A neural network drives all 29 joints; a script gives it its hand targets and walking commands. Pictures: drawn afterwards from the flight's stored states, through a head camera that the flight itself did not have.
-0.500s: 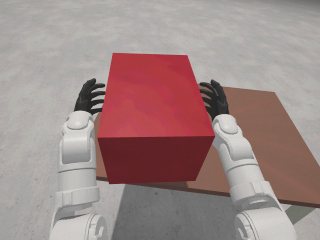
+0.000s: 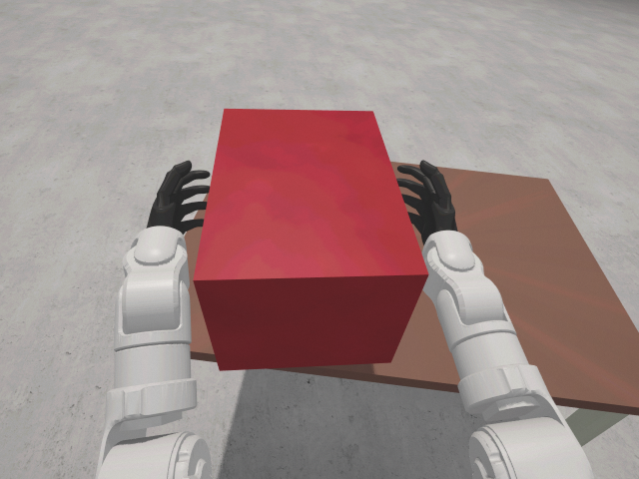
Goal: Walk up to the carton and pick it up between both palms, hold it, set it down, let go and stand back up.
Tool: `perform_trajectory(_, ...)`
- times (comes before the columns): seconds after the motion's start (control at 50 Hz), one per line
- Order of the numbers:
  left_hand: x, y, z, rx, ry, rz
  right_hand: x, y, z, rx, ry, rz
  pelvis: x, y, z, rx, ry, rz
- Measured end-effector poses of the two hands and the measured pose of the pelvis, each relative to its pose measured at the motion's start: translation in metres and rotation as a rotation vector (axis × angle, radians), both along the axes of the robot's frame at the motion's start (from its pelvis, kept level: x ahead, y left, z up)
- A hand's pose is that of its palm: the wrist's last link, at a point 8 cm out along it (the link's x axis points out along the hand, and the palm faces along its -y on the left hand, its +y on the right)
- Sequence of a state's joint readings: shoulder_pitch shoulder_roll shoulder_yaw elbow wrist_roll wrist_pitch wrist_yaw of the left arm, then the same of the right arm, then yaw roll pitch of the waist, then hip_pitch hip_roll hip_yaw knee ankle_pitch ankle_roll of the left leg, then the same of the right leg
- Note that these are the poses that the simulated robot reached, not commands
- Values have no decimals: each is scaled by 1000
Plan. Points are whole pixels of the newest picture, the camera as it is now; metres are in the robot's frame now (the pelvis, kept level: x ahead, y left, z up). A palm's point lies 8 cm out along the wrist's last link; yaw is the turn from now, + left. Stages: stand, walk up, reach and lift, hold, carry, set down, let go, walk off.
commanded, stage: hold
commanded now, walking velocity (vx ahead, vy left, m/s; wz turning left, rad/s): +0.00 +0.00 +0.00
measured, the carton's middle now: (303, 229) +0.42 +0.01 +0.11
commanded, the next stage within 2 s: set down in 1.64 s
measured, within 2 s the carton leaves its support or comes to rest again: neither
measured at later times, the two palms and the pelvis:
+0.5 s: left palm (162, 224) +0.35 +0.18 +0.18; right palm (437, 225) +0.35 -0.14 +0.18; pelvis +0.00 +0.01 +0.00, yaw +0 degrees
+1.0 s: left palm (168, 223) +0.35 +0.17 +0.18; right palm (441, 227) +0.35 -0.15 +0.18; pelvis -0.01 +0.00 +0.00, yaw +0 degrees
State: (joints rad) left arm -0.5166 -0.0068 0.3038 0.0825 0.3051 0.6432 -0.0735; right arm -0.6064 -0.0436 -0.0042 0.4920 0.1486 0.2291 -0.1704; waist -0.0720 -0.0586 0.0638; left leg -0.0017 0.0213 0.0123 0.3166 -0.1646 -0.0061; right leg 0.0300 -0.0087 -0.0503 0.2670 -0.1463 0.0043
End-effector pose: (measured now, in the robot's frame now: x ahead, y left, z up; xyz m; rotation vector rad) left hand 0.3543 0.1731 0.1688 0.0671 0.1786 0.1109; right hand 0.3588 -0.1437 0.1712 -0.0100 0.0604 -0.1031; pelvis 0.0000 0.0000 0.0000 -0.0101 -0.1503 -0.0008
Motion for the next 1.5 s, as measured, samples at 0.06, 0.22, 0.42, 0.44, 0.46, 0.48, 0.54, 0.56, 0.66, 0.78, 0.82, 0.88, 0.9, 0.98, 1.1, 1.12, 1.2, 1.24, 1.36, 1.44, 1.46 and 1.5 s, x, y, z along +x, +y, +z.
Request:
perform_trajectory(0.06,-2,2,-1,3,-1,1,-1,2,-2,0,-1,1,2,1,0,-1,-1,2)
perform_trajectory(0.22,-4,3,4,-6,-13,1,-4,3,2,6,-12,-3,2,4,0,-2,-10,6)
perform_trajectory(0.42,-3,3,10,-4,-12,2,-4,2,7,-5,-11,-4,-1,6,0,1,-17,0)
perform_trajectory(0.44,-4,3,11,1,-15,2,-4,2,7,-2,-16,-3,-2,5,0,1,-15,1)
perform_trajectory(0.46,-5,3,11,5,-18,1,-5,2,8,1,-19,-3,-2,5,0,0,-15,1)
perform_trajectory(0.48,-5,3,11,5,-18,1,-5,2,8,-1,-19,-3,-2,5,0,0,-16,2)
perform_trajectory(0.54,-6,3,10,2,-12,0,-6,2,7,-4,-13,-4,-4,5,0,-1,-20,3)
perform_trajectory(0.56,-6,2,9,-2,-9,0,-6,1,6,-5,-11,-6,-4,5,0,0,-19,3)
perform_trajectory(0.66,-6,0,9,-6,-11,-4,-8,-1,6,5,-13,-11,-6,4,0,0,-13,6)
perform_trajectory(0.78,-5,-3,9,1,-5,-9,-8,-3,4,3,-7,-17,-7,3,0,1,-13,4)
perform_trajectory(0.82,-5,-3,9,0,-5,-10,-9,-4,4,4,-7,-17,-7,3,0,0,-11,6)
perform_trajectory(0.88,-6,-2,10,-4,-13,-9,-10,-3,5,7,-15,-18,-6,3,0,1,-8,3)
perform_trajectory(0.9,-6,-2,11,-2,-14,-8,-10,-3,6,8,-16,-16,-7,3,0,1,-9,3)
perform_trajectory(0.98,-4,-2,9,-7,-1,-8,-8,-3,7,-2,-3,-17,-8,2,0,2,-16,5)
perform_trajectory(1.1,2,-4,10,-1,3,-11,-2,-5,8,-6,-1,-20,-7,1,0,2,-5,0)
perform_trajectory(1.12,2,-4,10,0,-1,-11,-2,-5,8,-8,-5,-19,-6,1,0,1,-6,-1)
perform_trajectory(1.2,0,-4,10,9,-11,-9,-2,-5,8,-6,-16,-14,-4,1,0,0,-7,-2)
perform_trajectory(1.24,0,-3,7,5,-4,-7,-3,-4,5,-7,-8,-14,-3,2,0,1,-10,0)
perform_trajectory(1.36,-4,-1,2,-1,2,-4,-6,-2,-2,7,-3,-13,-3,2,0,-2,-18,3)
perform_trajectory(1.44,-5,1,3,5,-1,-3,-7,-1,-2,10,-7,-12,-3,3,0,-1,-6,4)
perform_trajectory(1.46,-5,1,4,5,-5,-2,-7,0,-1,12,-10,-11,-3,3,0,-1,-6,3)
perform_trajectory(1.5,-6,1,6,5,-10,-2,-7,0,1,9,-16,-11,-3,4,0,-1,-6,2)
